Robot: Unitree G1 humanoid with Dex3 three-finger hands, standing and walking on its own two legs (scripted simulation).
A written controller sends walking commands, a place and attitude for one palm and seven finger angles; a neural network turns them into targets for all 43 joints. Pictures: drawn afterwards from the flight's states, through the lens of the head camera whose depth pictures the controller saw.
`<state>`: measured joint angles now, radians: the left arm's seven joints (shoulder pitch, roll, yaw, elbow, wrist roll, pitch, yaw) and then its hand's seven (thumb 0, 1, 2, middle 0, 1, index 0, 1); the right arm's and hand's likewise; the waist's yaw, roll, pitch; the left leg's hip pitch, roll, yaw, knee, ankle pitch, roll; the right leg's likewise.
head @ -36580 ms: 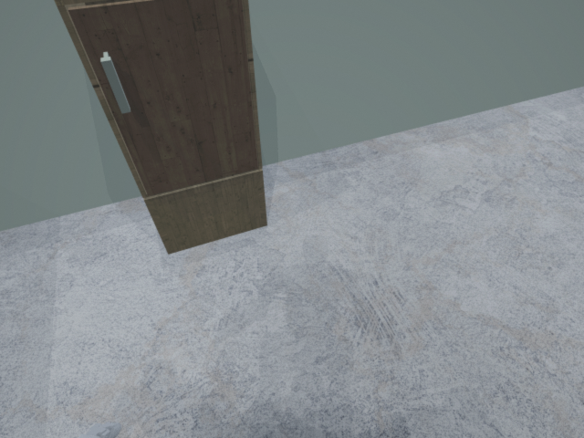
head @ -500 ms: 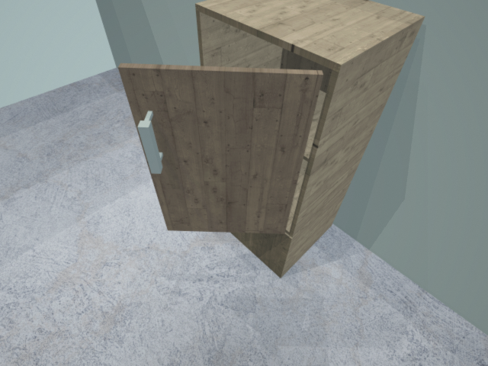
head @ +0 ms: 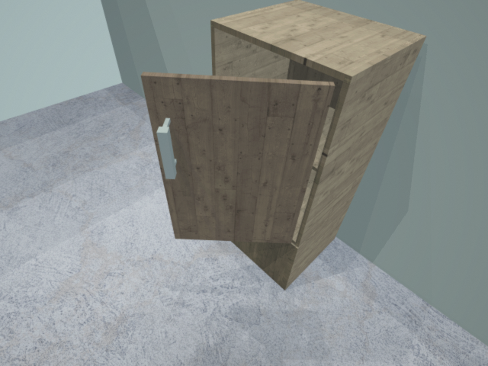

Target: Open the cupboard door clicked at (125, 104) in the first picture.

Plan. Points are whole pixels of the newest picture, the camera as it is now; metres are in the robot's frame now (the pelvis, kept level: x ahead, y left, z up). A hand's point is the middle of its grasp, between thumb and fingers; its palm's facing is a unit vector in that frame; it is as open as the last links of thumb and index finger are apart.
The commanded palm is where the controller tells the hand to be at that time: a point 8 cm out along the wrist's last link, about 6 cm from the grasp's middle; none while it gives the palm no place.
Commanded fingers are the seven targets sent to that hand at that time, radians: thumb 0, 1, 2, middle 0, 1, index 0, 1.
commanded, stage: look again from close up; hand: left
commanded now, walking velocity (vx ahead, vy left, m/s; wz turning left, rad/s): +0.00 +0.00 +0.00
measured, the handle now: (169, 148) +0.58 +0.22 +0.03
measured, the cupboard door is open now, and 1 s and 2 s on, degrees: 44 44 44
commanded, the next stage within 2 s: shuffle to correct the standing spot in 0.06 s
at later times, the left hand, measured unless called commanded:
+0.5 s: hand out of the picture -0.07 +0.17 -0.17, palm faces +0.06 -0.99 -0.15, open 7.4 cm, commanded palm none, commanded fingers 0.00 0.90 0.90 -0.20 -0.30 -0.20 -0.30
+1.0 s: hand out of the picture +0.05 +0.17 -0.18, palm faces +0.01 -0.98 -0.21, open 7.3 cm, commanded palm none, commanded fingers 0.00 0.90 0.90 -0.20 -0.30 -0.20 -0.30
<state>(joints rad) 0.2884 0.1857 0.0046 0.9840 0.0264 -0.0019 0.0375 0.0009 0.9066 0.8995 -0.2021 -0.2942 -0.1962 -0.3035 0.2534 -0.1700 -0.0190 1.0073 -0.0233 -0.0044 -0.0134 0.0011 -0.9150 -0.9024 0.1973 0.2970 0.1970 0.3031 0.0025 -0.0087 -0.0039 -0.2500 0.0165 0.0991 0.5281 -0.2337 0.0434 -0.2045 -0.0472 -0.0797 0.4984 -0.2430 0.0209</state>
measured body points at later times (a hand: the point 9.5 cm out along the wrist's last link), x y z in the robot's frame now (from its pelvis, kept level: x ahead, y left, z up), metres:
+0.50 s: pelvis +0.00 +0.01 +0.00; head +0.00 +0.02 +0.45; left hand -0.07 +0.22 -0.16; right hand -0.02 -0.21 -0.16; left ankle +0.04 +0.09 -0.73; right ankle +0.02 -0.13 -0.73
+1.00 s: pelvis +0.04 +0.00 +0.00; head +0.06 +0.00 +0.45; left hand +0.05 +0.22 -0.16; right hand +0.05 -0.23 -0.16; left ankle +0.04 +0.09 -0.73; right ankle +0.02 -0.13 -0.74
